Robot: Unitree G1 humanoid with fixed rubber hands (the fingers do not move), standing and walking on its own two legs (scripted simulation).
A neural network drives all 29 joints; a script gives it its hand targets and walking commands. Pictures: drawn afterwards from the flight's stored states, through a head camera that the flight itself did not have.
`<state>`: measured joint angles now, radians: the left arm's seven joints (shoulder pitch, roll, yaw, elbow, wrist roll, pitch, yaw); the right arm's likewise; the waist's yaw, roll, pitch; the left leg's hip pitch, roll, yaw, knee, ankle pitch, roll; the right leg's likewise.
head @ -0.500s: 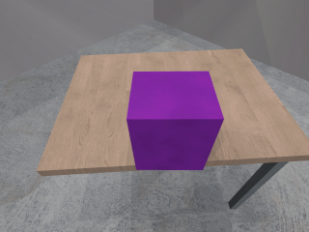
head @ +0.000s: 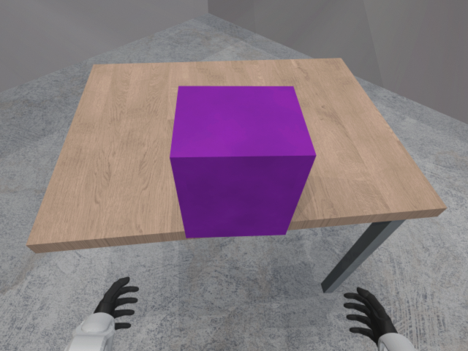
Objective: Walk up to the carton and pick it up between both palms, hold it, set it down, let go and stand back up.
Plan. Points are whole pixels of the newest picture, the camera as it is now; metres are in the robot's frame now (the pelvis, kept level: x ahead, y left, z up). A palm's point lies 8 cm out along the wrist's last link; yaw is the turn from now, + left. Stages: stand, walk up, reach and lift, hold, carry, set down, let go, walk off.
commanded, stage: reach and lift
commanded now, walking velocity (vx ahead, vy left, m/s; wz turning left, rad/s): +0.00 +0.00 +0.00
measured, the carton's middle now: (236, 166) +0.42 +0.02 +0.07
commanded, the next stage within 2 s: none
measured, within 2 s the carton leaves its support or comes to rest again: neither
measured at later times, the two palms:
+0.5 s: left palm (82, 336) +0.16 +0.26 -0.04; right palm (366, 343) +0.15 -0.20 -0.05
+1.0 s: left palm (83, 309) +0.19 +0.25 +0.01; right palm (364, 307) +0.19 -0.19 +0.00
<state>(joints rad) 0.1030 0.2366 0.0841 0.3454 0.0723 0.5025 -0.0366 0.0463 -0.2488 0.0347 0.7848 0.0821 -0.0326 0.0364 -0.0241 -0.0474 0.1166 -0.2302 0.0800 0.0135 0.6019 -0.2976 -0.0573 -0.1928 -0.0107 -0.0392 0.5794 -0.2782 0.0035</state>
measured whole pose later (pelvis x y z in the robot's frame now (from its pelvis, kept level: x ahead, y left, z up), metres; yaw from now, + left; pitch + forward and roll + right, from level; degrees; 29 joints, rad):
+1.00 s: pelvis +0.02 +0.02 +0.02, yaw -2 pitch -3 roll +0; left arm 0.35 0.25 0.00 0.11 -0.15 0.09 0.05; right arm 0.36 -0.12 -0.01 0.20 0.10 -0.08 -0.03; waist 0.06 -0.02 0.05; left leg -0.07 0.05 0.07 0.31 -0.18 -0.03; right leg -0.06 -0.02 0.02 0.31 -0.19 0.02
